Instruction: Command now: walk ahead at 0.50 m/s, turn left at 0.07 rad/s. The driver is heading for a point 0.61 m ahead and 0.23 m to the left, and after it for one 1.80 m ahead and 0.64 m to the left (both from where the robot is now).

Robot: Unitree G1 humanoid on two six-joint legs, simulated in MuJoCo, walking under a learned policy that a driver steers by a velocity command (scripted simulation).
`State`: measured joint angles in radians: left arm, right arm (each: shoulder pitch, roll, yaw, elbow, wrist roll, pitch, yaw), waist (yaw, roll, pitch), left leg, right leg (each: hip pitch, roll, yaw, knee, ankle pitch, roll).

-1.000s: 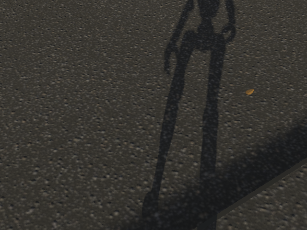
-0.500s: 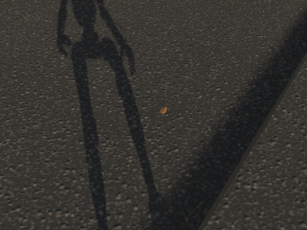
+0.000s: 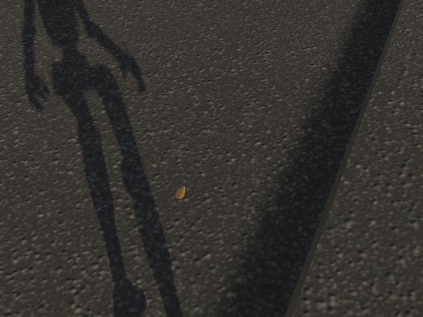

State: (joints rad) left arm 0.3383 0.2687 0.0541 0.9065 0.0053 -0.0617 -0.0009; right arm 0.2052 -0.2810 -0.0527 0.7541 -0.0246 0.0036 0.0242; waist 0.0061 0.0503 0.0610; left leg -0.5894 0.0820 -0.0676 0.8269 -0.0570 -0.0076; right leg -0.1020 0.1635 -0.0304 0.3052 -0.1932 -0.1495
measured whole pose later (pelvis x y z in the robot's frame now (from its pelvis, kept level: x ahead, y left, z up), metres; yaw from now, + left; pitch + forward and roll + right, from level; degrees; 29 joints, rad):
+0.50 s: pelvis +0.32 +0.05 -0.14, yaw +13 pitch +2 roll +1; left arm 0.47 0.21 0.00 1.00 0.00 -0.07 0.06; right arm 0.15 -0.27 -0.06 0.85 -0.02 -0.03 0.04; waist 0.04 0.01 0.07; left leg -0.38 -0.13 0.06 0.50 -0.19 0.14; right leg -0.32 0.04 -0.08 1.78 -0.65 0.00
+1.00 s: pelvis +0.62 +0.07 -0.13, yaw +32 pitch +1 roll +0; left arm 0.23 0.24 0.03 0.79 0.03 -0.08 0.01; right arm 0.30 -0.31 -0.09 0.83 -0.04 -0.01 0.04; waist -0.02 0.05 0.02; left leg -0.50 -0.02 -0.03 1.16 -0.34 0.06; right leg -0.28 -0.02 -0.09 0.48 -0.22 -0.02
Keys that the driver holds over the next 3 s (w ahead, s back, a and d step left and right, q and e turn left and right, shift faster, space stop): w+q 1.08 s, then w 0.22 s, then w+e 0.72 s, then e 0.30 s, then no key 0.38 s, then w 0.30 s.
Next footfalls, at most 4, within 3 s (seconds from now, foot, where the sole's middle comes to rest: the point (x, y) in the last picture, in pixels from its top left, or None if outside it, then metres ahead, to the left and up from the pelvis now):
0.42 left None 0.41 0.12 -0.91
0.82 right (228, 258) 0.73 0.01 -0.91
1.32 left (144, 244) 0.79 0.32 -0.91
1.86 right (147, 173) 1.13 0.35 -0.91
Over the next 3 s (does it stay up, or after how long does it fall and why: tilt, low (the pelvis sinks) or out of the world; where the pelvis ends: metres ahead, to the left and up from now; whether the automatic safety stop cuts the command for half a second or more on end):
stays up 1.25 0.46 -0.12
